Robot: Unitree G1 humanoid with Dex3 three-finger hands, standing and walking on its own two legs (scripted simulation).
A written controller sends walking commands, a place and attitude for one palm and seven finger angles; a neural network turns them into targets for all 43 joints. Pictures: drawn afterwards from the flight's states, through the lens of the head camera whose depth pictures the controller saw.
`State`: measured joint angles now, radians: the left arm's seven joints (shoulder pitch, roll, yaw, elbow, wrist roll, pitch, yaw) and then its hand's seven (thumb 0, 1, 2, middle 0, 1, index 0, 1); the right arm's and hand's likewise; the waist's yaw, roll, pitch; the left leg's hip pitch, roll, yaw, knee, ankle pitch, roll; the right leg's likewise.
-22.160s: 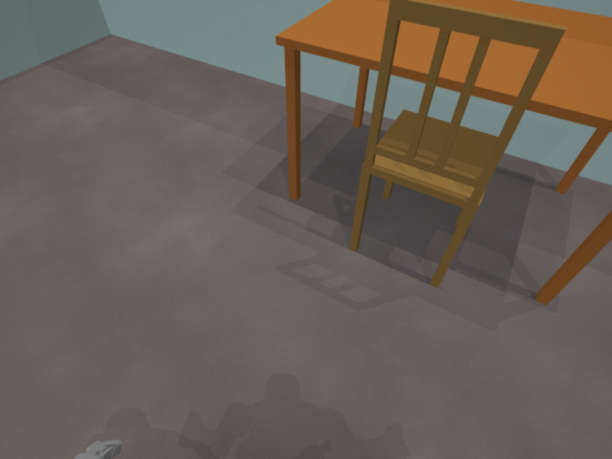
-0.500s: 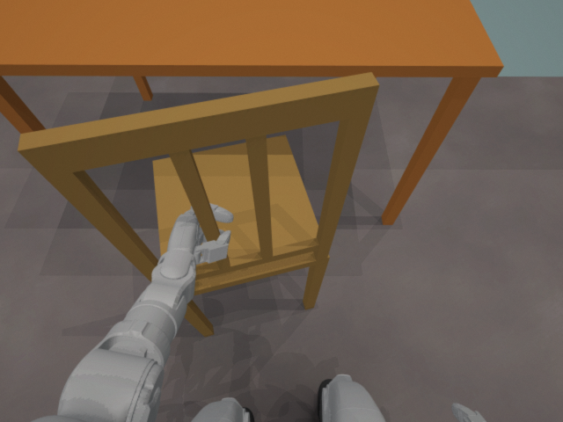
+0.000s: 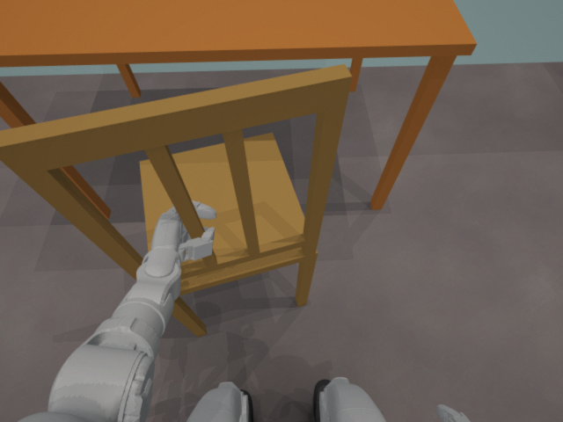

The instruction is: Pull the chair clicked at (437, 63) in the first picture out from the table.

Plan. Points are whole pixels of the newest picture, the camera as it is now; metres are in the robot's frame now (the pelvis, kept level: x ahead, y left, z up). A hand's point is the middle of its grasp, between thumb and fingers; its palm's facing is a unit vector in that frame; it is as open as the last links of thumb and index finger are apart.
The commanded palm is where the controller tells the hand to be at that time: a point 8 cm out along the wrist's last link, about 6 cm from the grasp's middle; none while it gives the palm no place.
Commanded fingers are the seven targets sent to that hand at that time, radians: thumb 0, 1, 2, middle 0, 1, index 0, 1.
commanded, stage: step backward, pulling the chair out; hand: left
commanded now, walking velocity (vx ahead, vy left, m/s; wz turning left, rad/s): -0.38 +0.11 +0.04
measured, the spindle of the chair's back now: (190, 218) +0.41 +0.15 -0.02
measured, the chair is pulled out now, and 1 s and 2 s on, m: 0.30 0.43 0.57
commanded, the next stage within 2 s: stop walking, hand still on the chair in 1.26 s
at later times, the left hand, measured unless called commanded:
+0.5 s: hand (198, 280) +0.32 +0.14 -0.05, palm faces +0.03 -0.98 -0.21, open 5.5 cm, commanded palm +0.33 +0.19 -0.05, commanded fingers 0.00 0.90 0.90 -0.50 -1.45 -0.50 -1.45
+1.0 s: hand (191, 321) +0.25 +0.14 -0.05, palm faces +0.01 -0.98 -0.20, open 5.5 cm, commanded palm +0.27 +0.19 -0.05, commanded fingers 0.00 0.90 0.90 -0.50 -1.45 -0.50 -1.45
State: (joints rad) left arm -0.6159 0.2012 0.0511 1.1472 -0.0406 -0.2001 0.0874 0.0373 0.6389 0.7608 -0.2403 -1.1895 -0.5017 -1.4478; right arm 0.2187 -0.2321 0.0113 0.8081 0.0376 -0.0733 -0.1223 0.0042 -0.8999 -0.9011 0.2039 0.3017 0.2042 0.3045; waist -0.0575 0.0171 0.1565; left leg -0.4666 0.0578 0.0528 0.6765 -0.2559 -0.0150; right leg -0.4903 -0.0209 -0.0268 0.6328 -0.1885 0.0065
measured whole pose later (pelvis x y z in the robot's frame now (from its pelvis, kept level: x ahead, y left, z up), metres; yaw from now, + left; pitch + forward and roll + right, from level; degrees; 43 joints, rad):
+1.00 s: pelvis -0.13 +0.00 +0.01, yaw +0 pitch +2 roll -1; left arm -0.62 0.20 0.07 1.17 -0.03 -0.21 0.08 0.05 0.64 0.76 -0.22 -1.18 -0.50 -1.45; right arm 0.20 -0.22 0.02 0.81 0.03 -0.07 -0.09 0.00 -0.90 -0.90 0.20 0.30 0.20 0.30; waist -0.05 0.03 0.17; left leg -0.39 0.08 -0.02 0.72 -0.33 -0.05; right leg -0.39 -0.01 -0.05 0.55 -0.20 0.00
